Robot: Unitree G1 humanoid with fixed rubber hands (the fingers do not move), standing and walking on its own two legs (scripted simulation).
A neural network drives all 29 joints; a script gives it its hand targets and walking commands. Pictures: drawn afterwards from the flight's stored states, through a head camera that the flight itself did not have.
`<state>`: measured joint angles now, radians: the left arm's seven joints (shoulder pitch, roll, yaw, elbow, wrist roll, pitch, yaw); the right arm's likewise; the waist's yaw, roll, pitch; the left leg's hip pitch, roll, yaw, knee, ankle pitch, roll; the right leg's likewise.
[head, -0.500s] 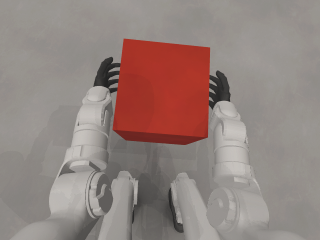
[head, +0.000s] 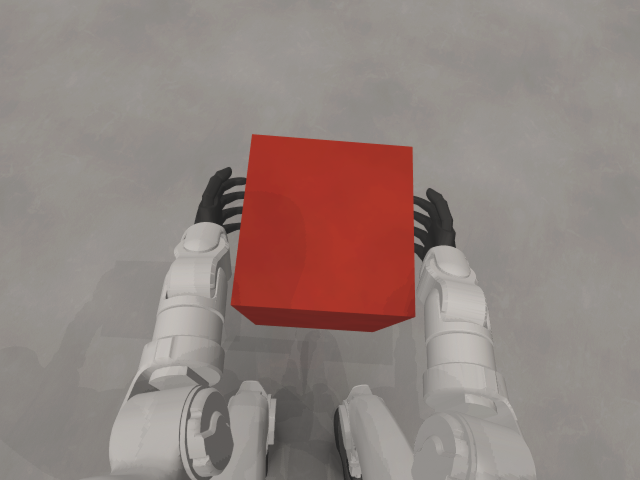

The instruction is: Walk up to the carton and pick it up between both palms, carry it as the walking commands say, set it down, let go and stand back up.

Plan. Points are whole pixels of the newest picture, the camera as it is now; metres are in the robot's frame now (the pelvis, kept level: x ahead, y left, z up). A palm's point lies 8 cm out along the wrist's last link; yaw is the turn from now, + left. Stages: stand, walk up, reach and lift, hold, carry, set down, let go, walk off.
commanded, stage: reach and lift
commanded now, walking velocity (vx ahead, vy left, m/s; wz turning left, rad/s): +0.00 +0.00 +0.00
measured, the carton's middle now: (322, 249) +0.42 -0.02 -0.11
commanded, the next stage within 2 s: none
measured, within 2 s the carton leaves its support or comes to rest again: neither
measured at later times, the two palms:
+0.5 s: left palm (196, 223) +0.40 +0.13 +0.03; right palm (461, 247) +0.37 -0.16 +0.04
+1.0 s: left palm (179, 221) +0.38 +0.13 +0.10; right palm (505, 241) +0.35 -0.16 +0.11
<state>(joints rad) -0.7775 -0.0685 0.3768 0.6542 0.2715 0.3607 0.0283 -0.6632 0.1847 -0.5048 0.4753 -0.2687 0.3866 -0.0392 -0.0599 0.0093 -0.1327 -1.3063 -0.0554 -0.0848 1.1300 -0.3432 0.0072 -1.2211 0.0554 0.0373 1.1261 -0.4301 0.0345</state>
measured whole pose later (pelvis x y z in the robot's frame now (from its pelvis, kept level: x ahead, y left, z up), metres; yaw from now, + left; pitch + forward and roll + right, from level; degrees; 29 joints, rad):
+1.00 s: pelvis +0.04 +0.01 +0.10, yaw +0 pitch +7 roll -1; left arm -0.43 -0.17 0.31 0.48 0.32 0.48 0.03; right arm -0.39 0.19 -0.38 0.43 -0.30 0.49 0.01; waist -0.07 -0.03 -0.05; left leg -0.48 -0.05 -0.06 0.55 -0.19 0.03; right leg -0.40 0.02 0.09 0.53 -0.25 0.03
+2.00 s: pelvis +0.04 +0.00 +0.11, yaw +0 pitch -7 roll +0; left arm -0.32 -0.17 0.25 0.31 0.30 0.74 0.03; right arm -0.32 0.17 -0.24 0.31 -0.28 0.75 0.00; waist -0.01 -0.02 0.01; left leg -0.11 -0.04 -0.06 0.40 -0.17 0.02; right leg -0.05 0.02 0.09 0.40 -0.23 0.02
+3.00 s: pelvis +0.04 -0.01 +0.11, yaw +0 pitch -8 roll +0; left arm -0.28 -0.16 0.20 0.26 0.29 0.78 0.03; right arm -0.27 0.15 -0.20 0.28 -0.27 0.77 0.00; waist 0.00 -0.02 0.01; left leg -0.08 -0.04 -0.07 0.38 -0.16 0.01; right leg -0.02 0.02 0.09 0.40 -0.23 0.01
